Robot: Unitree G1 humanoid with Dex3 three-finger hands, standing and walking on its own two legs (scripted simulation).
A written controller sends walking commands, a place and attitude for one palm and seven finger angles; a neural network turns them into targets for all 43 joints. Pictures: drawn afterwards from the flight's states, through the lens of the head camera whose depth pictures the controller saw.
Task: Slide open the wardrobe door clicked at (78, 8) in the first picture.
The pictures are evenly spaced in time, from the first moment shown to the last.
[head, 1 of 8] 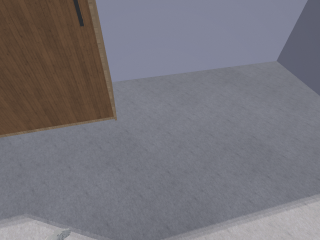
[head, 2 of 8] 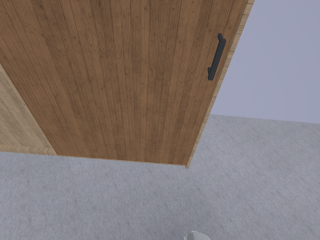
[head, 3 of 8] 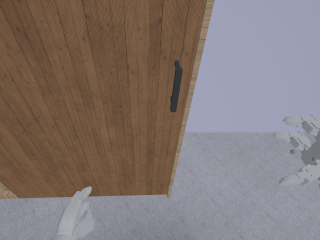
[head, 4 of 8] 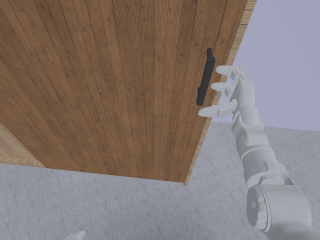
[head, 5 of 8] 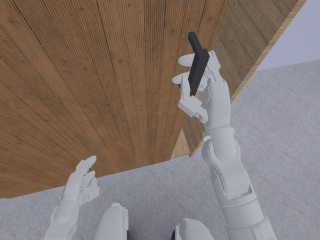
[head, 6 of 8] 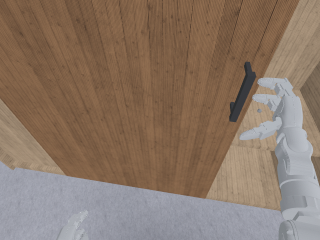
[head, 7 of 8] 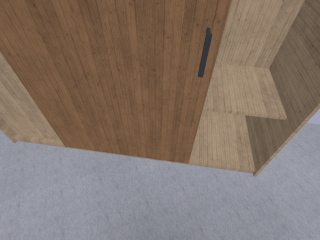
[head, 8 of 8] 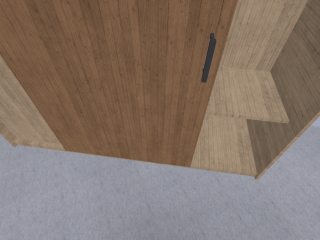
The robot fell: no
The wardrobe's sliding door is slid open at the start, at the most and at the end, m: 0.00 0.45 0.45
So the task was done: yes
